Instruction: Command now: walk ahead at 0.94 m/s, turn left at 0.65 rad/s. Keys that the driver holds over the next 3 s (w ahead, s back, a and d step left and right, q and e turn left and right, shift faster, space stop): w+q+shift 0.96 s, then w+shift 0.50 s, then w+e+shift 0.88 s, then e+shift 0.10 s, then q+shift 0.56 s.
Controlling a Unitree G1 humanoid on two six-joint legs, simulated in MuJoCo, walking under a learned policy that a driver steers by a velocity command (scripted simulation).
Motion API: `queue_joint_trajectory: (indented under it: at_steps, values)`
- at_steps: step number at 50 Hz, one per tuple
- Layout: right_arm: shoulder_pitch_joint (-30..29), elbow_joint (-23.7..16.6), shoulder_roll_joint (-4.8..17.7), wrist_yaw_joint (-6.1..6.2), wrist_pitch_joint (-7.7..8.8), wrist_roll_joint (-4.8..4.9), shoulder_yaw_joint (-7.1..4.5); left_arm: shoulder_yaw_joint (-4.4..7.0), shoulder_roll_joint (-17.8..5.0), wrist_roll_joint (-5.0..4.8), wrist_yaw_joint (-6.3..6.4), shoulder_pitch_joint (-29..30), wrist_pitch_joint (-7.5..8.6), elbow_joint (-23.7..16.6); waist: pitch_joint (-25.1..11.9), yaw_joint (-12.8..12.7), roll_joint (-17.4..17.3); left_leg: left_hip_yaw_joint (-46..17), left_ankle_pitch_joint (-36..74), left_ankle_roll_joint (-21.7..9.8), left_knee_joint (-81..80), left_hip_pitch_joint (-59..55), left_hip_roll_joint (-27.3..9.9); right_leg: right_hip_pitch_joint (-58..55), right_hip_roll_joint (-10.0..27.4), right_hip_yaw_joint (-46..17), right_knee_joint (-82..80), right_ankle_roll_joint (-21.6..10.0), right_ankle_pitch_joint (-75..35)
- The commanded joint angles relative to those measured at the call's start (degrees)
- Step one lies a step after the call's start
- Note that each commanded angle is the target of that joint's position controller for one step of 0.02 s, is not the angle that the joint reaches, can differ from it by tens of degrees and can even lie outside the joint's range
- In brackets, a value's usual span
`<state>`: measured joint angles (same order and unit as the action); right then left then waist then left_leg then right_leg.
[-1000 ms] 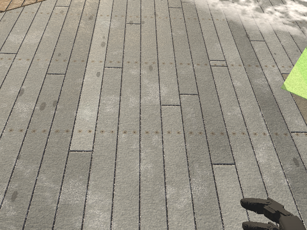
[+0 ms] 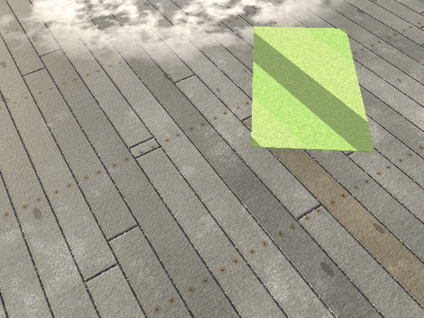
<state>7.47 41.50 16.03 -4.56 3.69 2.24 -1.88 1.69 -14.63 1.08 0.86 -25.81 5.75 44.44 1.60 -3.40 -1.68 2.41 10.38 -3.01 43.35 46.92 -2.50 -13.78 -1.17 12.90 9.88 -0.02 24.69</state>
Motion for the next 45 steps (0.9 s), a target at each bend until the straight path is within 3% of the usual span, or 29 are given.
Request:
queue_joint_trajectory:
  at_steps: [1, 3, 4, 5, 6, 7, 8, 9, 10, 11, 13, 16, 19, 23, 24, 25, 26, 27, 28, 29, 30, 31, 32, 33, 35, 37, 39, 43, 45]
  values:
    - [-5.8, -6.0, 4.5, -1.04, 1.24, 1.02, -1.25, 3.04, -12.6, 0.11, 1.31, 2.7, -0.58, -3.1, 3.7, 3.2, 7.6, 7.3, -3.0, -3.6, -4.5, -12.2, 5.5, 6.3, 13.7, 1.5, 2.6, -1.4, -69.1]
    - [6.5, -4.3, 8.5, -0.46, -0.11, 1.71, -3.16, 4.09, -15.7, 0.27, 2.08, 5.6, -2.58, -3.9, -3.1, 10.9, 13.0, 9.1, -12.9, -6.2, -1.2, -23.8, 8.6, 3.5, 15.4, 1.5, 20.2, -1.3, -93.7]
    - [19.8, -1.1, 12.8, 0.21, -1.34, 1.2, -5.14, 4.26, -16.2, 0.22, 1.84, 8.9, -2.75, -4.8, -8.8, 17.2, 12.8, 5.9, -15.5, -8.5, -0.8, -39.5, 8.4, 9.6, 15.2, 0.0, 35.2, -2.2, -93.2]
    - [29.1, 1.2, 14.8, 1.62, -2.66, 0.97, -6.36, 3.82, -14.3, -0.56, 1.1, 12.3, -1.67, -5.2, -10.1, 21.8, 6.6, -0.8, -16.3, -10.2, -5.2, -55.2, 6.5, 23.7, 9.7, -0.4, 57.0, -1.1, -68.1]
    - [25.7, 1.2, 17.2, 2.14, -2.93, -0.42, -6.32, 0.2, -0.9, 0.24, -0.48, 8.6, 1.23, -7.9, -7.3, 11.9, -18.7, -19.6, -19.5, -17.3, -5.5, -65.7, -0.9, 49.6, -3.5, -6.6, 84.4, 1.5, 6.7]
    - [20.0, -2.5, 13.4, 2.09, -1.12, -2.29, -4.7, -1.2, -1.0, -2.94, -1.47, 5.0, 4.03, -12.0, -19.0, 7.6, -16.3, -53.2, -51.5, -26.6, -22.3, -71.1, -11.4, 62.3, -5.0, -21.7, 91.0, -0.3, 6.6]
    - [21.2, -3.5, 9.0, 2.23, -0.13, -2.03, -4.26, -0.04, -7.9, -4.05, -1.67, 14.4, 5.37, -13.3, -12.6, 11.4, -4.0, -54.6, -56.1, -21.0, -31.0, -63.9, -10.8, 61.6, -1.5, -23.4, 84.0, -3.4, 0.6]
    - [18.9, -3.0, 8.2, 1.76, 0.9, -2.17, -3.86, 0.26, -7.8, -4.25, -1.5, 16.7, 5.46, -14.7, -5.2, 7.2, 5.2, -51.7, -52.7, -18.3, -32.5, -53.7, -9.8, 60.1, 0.4, -22.7, 76.3, -4.2, -3.3]
    - [14.9, -4.1, 7.6, 1.53, 1.67, -1.91, -3.73, 0.01, -6.8, -2.51, -0.97, 15.6, 4.91, -13.7, -3.1, 3.9, 8.7, -47.9, -47.5, -18.0, -31.7, -45.7, -7.9, 56.2, 2.6, -23.3, 71.2, -3.8, -4.9]
    - [11.0, -5.4, 8.1, 2.03, 1.85, -2.18, -3.79, 0.22, -6.8, -1.28, -0.81, 13.7, 4.13, -12.9, -0.9, 1.3, 7.9, -43.6, -42.9, -18.4, -31.5, -38.1, -4.9, 52.6, 3.7, -24.0, 68.2, -2.5, -6.1]
    - [8.3, -6.1, 7.6, 2.95, 1.64, -1.6, -3.55, 0.79, -8.1, -0.63, -0.29, 12.6, 2.49, -12.3, 2.1, -0.6, 5.0, -36.1, -36.3, -17.8, -33.2, -30.0, -1.2, 49.8, 5.6, -22.7, 61.3, -0.2, -6.7]
    - [9.5, -5.4, 7.1, 4.75, 1.47, -0.33, -3.14, -0.06, -6.0, 1.02, 0.21, 21.8, 1.98, -15.9, 5.8, 2.8, 3.3, -26.9, -26.8, -15.9, -33.6, -19.8, 3.2, 45.6, 5.2, -18.4, 44.5, 3.2, -16.1]
    - [11.9, -4.0, 8.5, 5.55, 0.5, 0.39, -3.78, -0.55, -3.1, -0.19, -0.35, 29.6, 2.25, -18.4, 3.4, 7.6, -0.5, -23.6, -26.3, -11.7, -31.1, -16.2, 6.3, 33.9, 0.6, -15.5, 27.4, 5.0, -29.8]
    - [13.7, -2.5, 7.4, 5.94, -0.16, 1.03, -4.02, 1.89, -7.4, -3.29, -0.6, 30.0, 2.85, -18.6, 0.7, 7.9, -4.3, -30.3, -28.7, -8.9, -22.7, -30.9, 3.4, 32.8, 0.4, -20.6, 17.6, 5.3, -28.1]
    - [13.3, -2.5, 7.3, 5.91, -0.44, 0.77, -4.13, 2.71, -8.7, -3.64, -0.65, 27.8, 3.19, -18.0, -0.5, 6.3, -5.1, -31.3, -23.7, -8.1, -19.1, -34.2, 2.2, 31.2, 0.6, -20.5, 17.1, 4.4, -25.2]
    - [12.1, -2.8, 7.4, 5.54, -0.68, 0.09, -4.11, 4.17, -10.8, -3.85, -0.54, 20.4, 3.48, -16.4, -4.7, 1.8, -5.4, -30.2, -14.2, -6.4, -11.1, -36.1, 2.7, 24.2, 0.6, -19.5, 17.4, 2.6, -21.8]
    - [10.1, -4.2, 5.5, 4.8, -0.73, -1.38, -3.27, 5.21, -12.3, -3.92, -0.2, 8.3, 3.36, -14.3, -13.1, -4.6, -4.5, -26.7, -10.2, -4.1, 3.9, -31.4, 4.3, 8.9, 4.7, -20.9, 21.6, 0.3, -17.9]
    - [12.3, -5.7, -1.7, 4.26, -0.57, -3.46, -0.89, 5.49, -15.3, -3.27, 0.26, -3.7, 2.61, -12.4, -22.6, -6.3, 7.7, -20.6, -37.1, -3.1, 24.8, -19.5, 8.0, -9.7, 14.7, -34.2, 22.6, -1.8, -3.0]
    - [20.3, -9.1, -2.3, 4.2, 0.31, 2.55, 0.21, 5.76, -18.5, -0.59, -1.23, -1.4, 2.71, -11.6, -25.7, 0.6, 36.5, -15.3, -42.1, -1.3, 40.4, 0.4, 8.6, -16.6, 27.9, -71.9, 7.3, -11.8, 24.3]
    - [16.1, -6.8, 3.8, 5.06, -0.36, 2.99, -0.61, 4.89, -11.7, -0.56, -1.11, 3.8, 2.16, -14.0, -16.3, -2.0, 22.6, -13.1, -34.8, -0.5, 44.6, 5.1, 3.0, -9.4, 25.1, -68.7, 4.4, -10.4, 32.3]
    - [9.1, -7.7, 7.3, 4.89, -0.73, 0.98, -1.45, 4.19, -9.0, -0.87, -0.55, 4.8, 1.47, -13.4, -9.1, -3.5, 13.4, -10.5, -30.8, -0.3, 43.9, 5.5, 2.0, -2.4, 22.4, -56.3, 5.4, -8.3, 20.9]
    - [5.6, -8.3, 6.9, 4.69, -1.11, -0.53, -1.61, 4.09, -9.0, -0.36, -0.45, 4.9, 1.04, -12.2, -5.3, -3.1, 3.3, -9.7, -29.1, -0.2, 41.9, 2.9, -0.3, 4.2, 19.9, -47.0, 6.1, -7.2, 8.2]
    - [3.0, -9.7, 6.0, 4.3, -1.1, -1.27, -1.77, 3.91, -8.6, -0.03, -0.39, 6.0, 0.95, -10.8, -1.6, -1.8, 2.3, -9.9, -27.2, -0.3, 38.4, 1.7, -2.2, 9.7, 17.9, -40.5, 5.8, -7.2, 0.4]
    - [3.1, -10.1, 5.2, 3.76, -1.56, -0.51, -1.86, 3.47, -7.3, 0.11, -0.37, 7.2, 1.12, -9.6, 0.2, -0.2, 4.6, -9.9, -26.8, -0.5, 36.6, -0.6, -4.0, 13.8, 16.5, -35.0, 4.9, -6.5, -3.6]
    - [3.2, -10.8, 3.3, 3.29, -2.69, 0.73, -1.55, 2.79, -4.8, -1.17, -0.86, 7.8, 1.3, -7.4, 1.3, 1.4, 7.0, -9.0, -27.4, -0.8, 35.4, 0.1, -5.8, 16.3, 15.5, -28.1, 3.3, -6.1, -8.1]
    - [2.0, -11.6, 2.4, 2.88, -3.14, 0.29, -1.1, 3.06, -5.8, -1.44, -0.83, 8.1, 1.35, -5.8, 3.1, 2.4, 6.0, -8.7, -23.8, -0.2, 34.3, 2.9, -6.7, 17.6, 16.0, -22.7, 1.6, -6.6, -13.4]
    - [0.6, -12.1, 2.9, 2.58, -2.98, 0.11, -1.02, 3.26, -7.3, -0.57, -0.51, 9.5, 1.34, -5.2, 5.0, 3.3, 4.8, -8.3, -18.1, 0.8, 30.0, 3.6, -6.8, 19.5, 15.5, -16.5, -0.5, -6.5, -17.6]
    - [-7.1, -13.2, 3.8, 1.18, -2.14, -0.21, -1.0, 3.49, -9.9, -0.22, -0.07, 6.6, 1.22, -2.8, 8.6, 0.6, 1.1, -2.1, -7.1, -0.4, 14.5, 1.1, -4.9, 17.0, 13.4, -5.5, -3.4, -4.0, -24.7]
    - [-10.8, -14.2, 3.0, -0.01, -1.38, 0.05, -0.7, 3.66, -11.8, -0.36, 0.07, 4.4, 0.78, -1.5, 9.3, -0.2, 0.9, 2.7, -6.5, -2.6, 5.7, -3.5, -2.4, 14.0, 13.1, -1.7, -2.3, -2.0, -39.0]
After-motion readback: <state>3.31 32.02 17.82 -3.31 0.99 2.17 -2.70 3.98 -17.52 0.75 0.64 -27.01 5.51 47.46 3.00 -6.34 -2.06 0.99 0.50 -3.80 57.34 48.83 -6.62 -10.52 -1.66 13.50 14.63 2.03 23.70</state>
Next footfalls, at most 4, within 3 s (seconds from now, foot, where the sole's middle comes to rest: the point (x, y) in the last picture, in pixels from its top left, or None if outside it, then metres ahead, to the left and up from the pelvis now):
0.10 left None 0.30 0.07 -0.75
0.52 right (248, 249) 0.70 -0.02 -0.75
1.02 left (121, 211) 0.83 0.43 -0.75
1.50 right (62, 131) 1.22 0.77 -0.75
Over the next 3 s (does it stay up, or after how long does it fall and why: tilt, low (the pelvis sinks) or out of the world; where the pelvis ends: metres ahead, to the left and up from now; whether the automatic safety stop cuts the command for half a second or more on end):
stays up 1.76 1.41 0.01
